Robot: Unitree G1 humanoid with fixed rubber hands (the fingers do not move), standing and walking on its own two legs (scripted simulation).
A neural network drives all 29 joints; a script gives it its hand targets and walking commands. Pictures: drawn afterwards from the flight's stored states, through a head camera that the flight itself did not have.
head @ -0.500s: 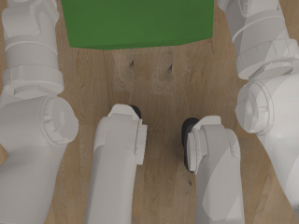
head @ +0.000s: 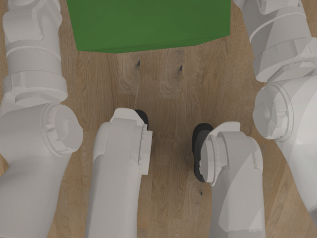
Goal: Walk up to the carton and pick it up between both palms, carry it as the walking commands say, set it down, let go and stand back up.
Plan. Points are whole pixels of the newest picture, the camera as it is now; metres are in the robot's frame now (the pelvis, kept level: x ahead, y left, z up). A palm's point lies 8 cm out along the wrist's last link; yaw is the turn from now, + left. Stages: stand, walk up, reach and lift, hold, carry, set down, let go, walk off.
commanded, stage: set down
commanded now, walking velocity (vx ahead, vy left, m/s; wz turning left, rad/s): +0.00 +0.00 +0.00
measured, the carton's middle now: out of the picture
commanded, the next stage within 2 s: none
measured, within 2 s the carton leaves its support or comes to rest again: neither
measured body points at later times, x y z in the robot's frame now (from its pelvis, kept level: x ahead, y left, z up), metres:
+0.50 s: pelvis -0.01 +0.00 -0.01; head +0.38 +0.05 +0.21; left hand +0.53 +0.28 -0.18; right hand +0.60 -0.04 -0.18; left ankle +0.11 +0.12 -0.35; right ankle +0.10 -0.11 -0.35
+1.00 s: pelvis +0.00 +0.00 -0.01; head +0.39 +0.06 +0.21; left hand +0.54 +0.30 -0.19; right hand +0.61 -0.05 -0.19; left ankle +0.11 +0.12 -0.35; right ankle +0.10 -0.11 -0.35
